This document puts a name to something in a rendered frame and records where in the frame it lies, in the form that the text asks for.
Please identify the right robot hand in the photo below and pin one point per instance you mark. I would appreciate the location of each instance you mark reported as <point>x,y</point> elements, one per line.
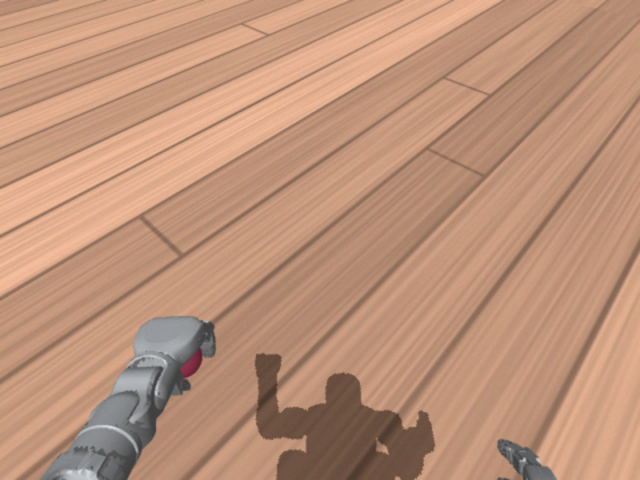
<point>524,461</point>

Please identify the ball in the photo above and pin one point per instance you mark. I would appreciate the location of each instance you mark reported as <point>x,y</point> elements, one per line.
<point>192,365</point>

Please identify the left robot arm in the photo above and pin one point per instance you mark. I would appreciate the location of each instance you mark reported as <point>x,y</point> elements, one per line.
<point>120,426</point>

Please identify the left robot hand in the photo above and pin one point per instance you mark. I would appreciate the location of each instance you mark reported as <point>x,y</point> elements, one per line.
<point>178,337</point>

